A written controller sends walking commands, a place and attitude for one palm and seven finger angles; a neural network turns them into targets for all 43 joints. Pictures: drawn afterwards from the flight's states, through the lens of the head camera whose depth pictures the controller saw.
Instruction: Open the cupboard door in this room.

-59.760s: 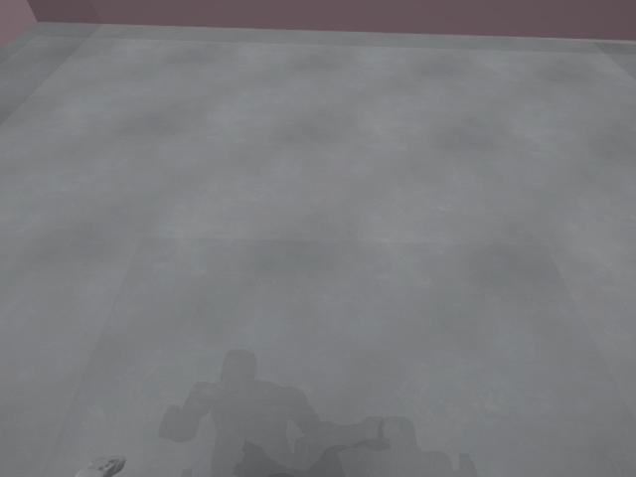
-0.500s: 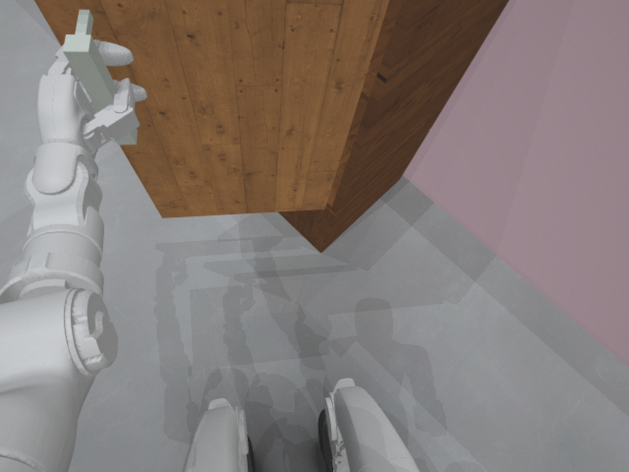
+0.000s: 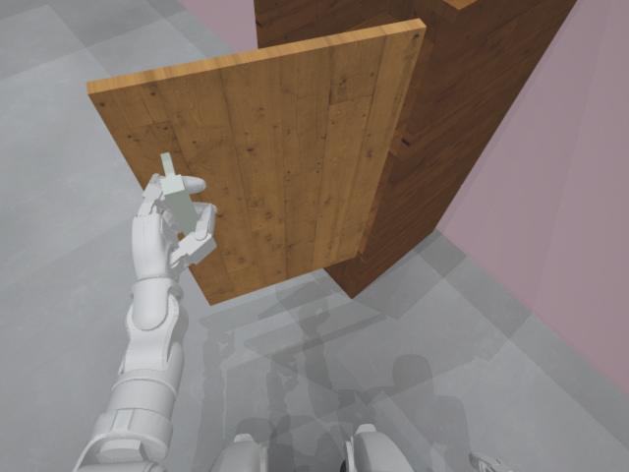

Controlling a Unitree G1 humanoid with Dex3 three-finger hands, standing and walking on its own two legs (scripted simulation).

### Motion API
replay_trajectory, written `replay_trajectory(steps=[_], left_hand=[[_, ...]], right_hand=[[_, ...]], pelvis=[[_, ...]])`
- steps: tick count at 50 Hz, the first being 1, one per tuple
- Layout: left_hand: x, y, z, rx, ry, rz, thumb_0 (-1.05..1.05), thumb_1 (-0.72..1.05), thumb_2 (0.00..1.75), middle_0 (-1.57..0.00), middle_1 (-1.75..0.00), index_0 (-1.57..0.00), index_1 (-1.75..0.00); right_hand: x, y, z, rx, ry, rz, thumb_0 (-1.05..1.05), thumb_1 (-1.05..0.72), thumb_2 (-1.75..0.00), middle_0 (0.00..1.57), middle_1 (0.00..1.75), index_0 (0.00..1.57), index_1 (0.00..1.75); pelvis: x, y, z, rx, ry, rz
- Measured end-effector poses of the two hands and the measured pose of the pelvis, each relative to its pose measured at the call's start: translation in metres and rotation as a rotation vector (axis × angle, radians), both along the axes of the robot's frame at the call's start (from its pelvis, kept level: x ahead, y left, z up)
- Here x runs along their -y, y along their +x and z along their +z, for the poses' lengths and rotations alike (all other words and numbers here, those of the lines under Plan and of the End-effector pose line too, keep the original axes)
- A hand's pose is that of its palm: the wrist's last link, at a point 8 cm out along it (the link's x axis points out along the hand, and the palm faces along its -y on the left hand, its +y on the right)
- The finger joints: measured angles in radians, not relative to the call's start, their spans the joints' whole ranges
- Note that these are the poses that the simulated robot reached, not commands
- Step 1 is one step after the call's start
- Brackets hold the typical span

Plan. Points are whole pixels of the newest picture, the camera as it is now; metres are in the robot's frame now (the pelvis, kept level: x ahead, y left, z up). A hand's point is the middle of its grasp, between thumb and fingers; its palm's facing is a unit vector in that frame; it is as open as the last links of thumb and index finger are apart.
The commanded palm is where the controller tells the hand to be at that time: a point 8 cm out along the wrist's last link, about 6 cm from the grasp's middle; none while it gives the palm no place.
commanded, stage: pull the door open along its arc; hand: left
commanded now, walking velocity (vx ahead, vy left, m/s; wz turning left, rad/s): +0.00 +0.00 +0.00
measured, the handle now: (185, 207) +0.45 +0.16 +0.03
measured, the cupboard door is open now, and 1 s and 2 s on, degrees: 71 98 100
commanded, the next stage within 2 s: open thumb and fingers to let go in 0.54 s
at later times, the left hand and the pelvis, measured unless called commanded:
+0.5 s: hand (277, 309) +0.30 +0.04 +0.04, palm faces +0.37 -0.93 +0.00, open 6.0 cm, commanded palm +0.23 +0.08 +0.03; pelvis +0.00 -0.04 +0.00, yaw +4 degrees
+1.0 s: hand (285, 322) +0.29 +0.03 +0.04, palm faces +0.38 -0.92 -0.01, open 9.2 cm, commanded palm +0.24 +0.08 +0.03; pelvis -0.02 -0.05 +0.00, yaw +5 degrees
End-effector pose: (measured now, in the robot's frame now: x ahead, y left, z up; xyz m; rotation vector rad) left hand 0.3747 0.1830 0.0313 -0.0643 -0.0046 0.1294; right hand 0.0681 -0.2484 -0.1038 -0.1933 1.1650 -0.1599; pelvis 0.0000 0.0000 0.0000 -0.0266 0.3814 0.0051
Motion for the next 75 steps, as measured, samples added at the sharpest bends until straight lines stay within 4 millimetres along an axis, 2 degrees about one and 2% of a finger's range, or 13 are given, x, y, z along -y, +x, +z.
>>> replay_trajectory(steps=[5,9,12,16,31,40,46,56,60,66,75], left_hand=[[0.025,-0.036,0.002,0.003,0.025,0.125,0.02,0.68,0.72,-0.39,-1.35,-0.39,-1.35],[0.044,-0.058,0.004,-0.004,0.038,0.196,0.03,0.68,0.72,-0.39,-1.35,-0.39,-1.35],[0.057,-0.071,0.005,-0.013,0.043,0.244,0.03,0.68,0.72,-0.39,-1.35,-0.40,-1.35],[0.071,-0.084,0.006,-0.022,0.058,0.274,0.03,0.69,0.72,-0.39,-1.35,-0.40,-1.35],[0.120,-0.129,0.010,-0.052,0.085,0.193,0.04,0.67,0.71,-0.35,-1.33,-0.37,-1.34],[0.118,-0.122,0.007,-0.043,0.086,0.256,0.02,0.60,0.75,-0.38,-1.33,-0.38,-1.33],[0.113,-0.126,0.009,-0.037,0.076,0.272,0.01,0.40,0.68,-0.37,-1.30,-0.39,-1.30],[0.108,-0.129,0.008,-0.019,0.065,0.241,0.01,-0.17,0.44,-0.35,-1.23,-0.35,-1.23],[0.107,-0.130,0.007,-0.017,0.069,0.227,0.00,-0.34,0.37,-0.33,-1.17,-0.33,-1.17],[0.106,-0.128,0.007,-0.015,0.073,0.215,0.00,-0.45,0.32,-0.30,-0.98,-0.29,-0.97],[0.106,-0.124,0.008,-0.020,0.075,0.191,-0.01,-0.49,0.31,-0.28,-0.62,-0.27,-0.63]], right_hand=[[-0.006,0.048,0.001,0.115,0.020,0.082,0.01,-0.91,-0.90,0.20,0.30,0.20,0.30],[-0.013,0.078,0.002,0.192,0.043,0.131,0.01,-0.91,-0.90,0.20,0.30,0.20,0.30],[-0.018,0.094,0.003,0.233,0.060,0.161,0.01,-0.91,-0.90,0.20,0.30,0.20,0.30],[-0.020,0.104,0.004,0.261,0.074,0.190,0.01,-0.91,-0.90,0.20,0.30,0.20,0.30],[0.008,0.093,0.002,0.287,0.083,0.190,0.01,-0.91,-0.90,0.20,0.30,0.20,0.30],[0.014,0.095,-0.007,0.295,0.066,0.214,0.01,-0.91,-0.90,0.20,0.30,0.20,0.30],[0.010,0.094,-0.005,0.307,0.075,0.218,0.01,-0.91,-0.90,0.20,0.30,0.20,0.30],[0.002,0.084,-0.004,0.304,0.064,0.213,0.01,-0.91,-0.90,0.20,0.30,0.20,0.30],[-0.004,0.080,-0.003,0.306,0.062,0.208,0.01,-0.91,-0.90,0.20,0.30,0.20,0.30],[-0.013,0.075,-0.003,0.305,0.064,0.210,0.01,-0.91,-0.90,0.20,0.30,0.20,0.30],[-0.026,0.075,-0.003,0.302,0.073,0.223,0.01,-0.91,-0.90,0.20,0.30,0.20,0.30]], pelvis=[[0.005,0.001,-0.001,0.026,0.011,0.009],[0.012,0.000,-0.002,0.047,0.019,0.019],[0.018,-0.001,-0.002,0.061,0.025,0.029],[0.027,-0.002,-0.001,0.076,0.032,0.041],[0.051,-0.002,0.001,0.103,0.051,0.064],[0.057,-0.012,-0.004,0.100,0.059,0.077],[0.056,-0.017,-0.004,0.104,0.060,0.078],[0.045,-0.024,-0.005,0.111,0.048,0.073],[0.040,-0.026,-0.006,0.114,0.042,0.070],[0.032,-0.029,-0.008,0.117,0.034,0.067],[0.025,-0.032,-0.008,0.118,0.026,0.065]])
